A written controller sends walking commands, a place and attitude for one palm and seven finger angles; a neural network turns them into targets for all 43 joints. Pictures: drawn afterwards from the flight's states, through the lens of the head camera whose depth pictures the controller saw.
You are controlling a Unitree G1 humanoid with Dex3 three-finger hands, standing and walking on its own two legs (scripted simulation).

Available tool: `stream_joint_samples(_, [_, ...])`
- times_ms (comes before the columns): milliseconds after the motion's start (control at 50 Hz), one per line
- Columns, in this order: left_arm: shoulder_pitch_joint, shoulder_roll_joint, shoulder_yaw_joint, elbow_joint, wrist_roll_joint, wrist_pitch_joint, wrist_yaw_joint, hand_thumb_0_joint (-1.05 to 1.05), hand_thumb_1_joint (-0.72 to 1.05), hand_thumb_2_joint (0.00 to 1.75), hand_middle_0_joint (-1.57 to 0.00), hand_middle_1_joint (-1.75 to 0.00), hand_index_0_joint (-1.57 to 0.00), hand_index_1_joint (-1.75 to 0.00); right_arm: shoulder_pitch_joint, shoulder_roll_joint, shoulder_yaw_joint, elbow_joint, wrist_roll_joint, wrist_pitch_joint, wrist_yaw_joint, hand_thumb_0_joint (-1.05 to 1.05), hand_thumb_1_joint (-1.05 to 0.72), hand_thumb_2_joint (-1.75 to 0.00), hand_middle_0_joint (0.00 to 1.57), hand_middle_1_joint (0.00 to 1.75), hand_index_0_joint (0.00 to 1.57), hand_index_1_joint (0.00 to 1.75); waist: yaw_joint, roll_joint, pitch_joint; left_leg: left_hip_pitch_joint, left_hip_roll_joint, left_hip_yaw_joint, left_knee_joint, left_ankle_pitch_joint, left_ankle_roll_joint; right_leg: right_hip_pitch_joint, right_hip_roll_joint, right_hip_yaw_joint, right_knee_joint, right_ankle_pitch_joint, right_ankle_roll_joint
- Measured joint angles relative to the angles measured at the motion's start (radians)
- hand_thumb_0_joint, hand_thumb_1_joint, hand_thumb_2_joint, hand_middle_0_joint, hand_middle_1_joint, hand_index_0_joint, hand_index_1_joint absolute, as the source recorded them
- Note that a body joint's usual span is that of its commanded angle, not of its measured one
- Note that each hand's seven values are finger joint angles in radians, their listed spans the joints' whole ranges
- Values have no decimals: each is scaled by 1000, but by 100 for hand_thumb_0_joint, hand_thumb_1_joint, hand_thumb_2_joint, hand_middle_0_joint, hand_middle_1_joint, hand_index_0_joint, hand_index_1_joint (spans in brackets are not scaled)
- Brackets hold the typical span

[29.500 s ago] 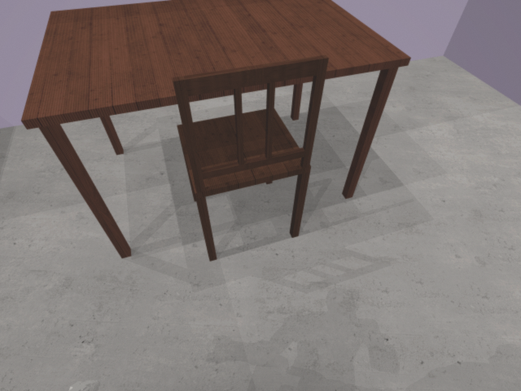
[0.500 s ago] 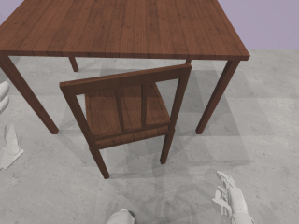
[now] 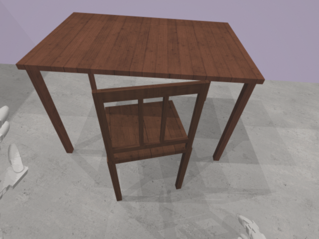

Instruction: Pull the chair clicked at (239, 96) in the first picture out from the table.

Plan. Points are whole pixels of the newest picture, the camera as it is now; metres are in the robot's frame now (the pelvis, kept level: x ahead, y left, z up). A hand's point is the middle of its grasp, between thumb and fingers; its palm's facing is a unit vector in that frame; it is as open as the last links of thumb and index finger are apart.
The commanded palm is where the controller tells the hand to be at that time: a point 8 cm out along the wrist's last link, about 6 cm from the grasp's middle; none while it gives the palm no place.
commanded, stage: stop stepping back and stand still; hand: left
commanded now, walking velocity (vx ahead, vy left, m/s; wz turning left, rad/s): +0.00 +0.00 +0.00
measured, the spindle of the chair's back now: (141, 123) +0.56 +0.11 -0.09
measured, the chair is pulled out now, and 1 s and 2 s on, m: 0.16 0.16 0.16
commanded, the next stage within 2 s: let the arm hang, fingers relaxed in 0.88 s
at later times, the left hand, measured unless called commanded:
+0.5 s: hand (45, 148) +0.24 +0.25 +0.16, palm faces +0.40 -0.80 -0.44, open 7.5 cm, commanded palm +0.18 +0.29 +0.18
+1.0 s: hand (49, 144) +0.26 +0.26 +0.15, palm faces +0.36 -0.79 -0.50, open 7.4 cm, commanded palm none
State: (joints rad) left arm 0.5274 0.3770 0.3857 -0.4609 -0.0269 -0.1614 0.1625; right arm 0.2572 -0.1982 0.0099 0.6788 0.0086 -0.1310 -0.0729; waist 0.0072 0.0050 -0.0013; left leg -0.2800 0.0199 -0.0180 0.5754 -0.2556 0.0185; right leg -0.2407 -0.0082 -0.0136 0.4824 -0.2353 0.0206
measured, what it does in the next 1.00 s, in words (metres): shifts its weight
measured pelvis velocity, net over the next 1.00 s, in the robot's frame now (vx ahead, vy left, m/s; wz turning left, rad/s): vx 0.05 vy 0.00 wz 0.00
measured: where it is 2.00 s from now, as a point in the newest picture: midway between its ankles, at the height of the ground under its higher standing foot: outside the picture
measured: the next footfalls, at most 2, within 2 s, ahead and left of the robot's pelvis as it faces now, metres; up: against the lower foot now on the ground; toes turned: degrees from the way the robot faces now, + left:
none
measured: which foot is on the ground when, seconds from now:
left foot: down 0.00-1.00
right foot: down 0.00-1.00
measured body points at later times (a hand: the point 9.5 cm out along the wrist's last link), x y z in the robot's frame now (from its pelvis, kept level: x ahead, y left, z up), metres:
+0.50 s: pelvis +0.04 -0.01 +0.01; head +0.05 +0.00 +0.46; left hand +0.21 +0.29 +0.18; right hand +0.20 -0.25 -0.07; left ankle +0.04 +0.11 -0.73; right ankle +0.05 -0.15 -0.73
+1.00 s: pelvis +0.05 +0.00 +0.01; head +0.08 -0.01 +0.46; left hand +0.23 +0.30 +0.18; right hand +0.23 -0.24 -0.08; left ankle +0.04 +0.11 -0.73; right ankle +0.05 -0.15 -0.73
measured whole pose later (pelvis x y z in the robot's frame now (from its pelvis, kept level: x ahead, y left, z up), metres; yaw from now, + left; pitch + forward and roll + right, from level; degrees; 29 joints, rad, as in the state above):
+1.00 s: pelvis +0.05 +0.00 +0.01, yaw +0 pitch +0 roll -1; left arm 0.54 0.41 0.36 -0.43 -0.03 -0.17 0.13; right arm 0.17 -0.22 -0.01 0.64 0.02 -0.10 -0.06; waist 0.01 0.02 0.03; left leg -0.19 0.00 0.00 0.44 -0.25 0.01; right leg -0.18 -0.02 0.01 0.39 -0.21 0.03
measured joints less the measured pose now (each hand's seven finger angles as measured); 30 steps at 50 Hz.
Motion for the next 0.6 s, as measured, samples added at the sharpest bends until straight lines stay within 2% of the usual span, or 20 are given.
stream_joint_samples(100, [-11, -2, -17, 14, 5, 7, -6, 1, 89, 90, -21, -30, -21, -30, -25, 18, 12, -14, -3, -4, 2, 2, -90, -89, 20, 30, 21, 30, -5, -7, 3, 21, -4, 3, -20, 12, -4, 15, 1, 11, -6, 0, 1])
stream_joint_samples(200, [2, 18, -9, -8, 4, -3, -7, 1, 89, 90, -21, -30, -21, -30, -32, 26, 18, -33, -6, -16, 6, 2, -90, -89, 20, 30, 21, 30, -1, -21, 14, 41, -10, 7, -51, 23, -6, 32, -2, 23, -41, 56, 5])
stream_joint_samples(380, [-6, 8, 0, 3, -3, -17, -6, 1, 89, 90, -21, -30, -21, -30, -39, 2, 6, -31, -3, -14, 5, 2, -90, -89, 20, 30, 21, 30, 9, -8, 28, 69, -8, 9, -95, 20, -11, 58, 0, 24, -82, 51, 10])
stream_joint_samples(600, [33, 34, 0, -34, -20, -5, -18, 1, 89, 90, -21, -30, -21, -30, -70, -15, -19, -53, 8, 15, -3, 2, -90, -89, 20, 30, 21, 30, -6, -10, 55, 101, -10, 18, -129, 8, -14, 74, -4, 32, -88, 27, 8])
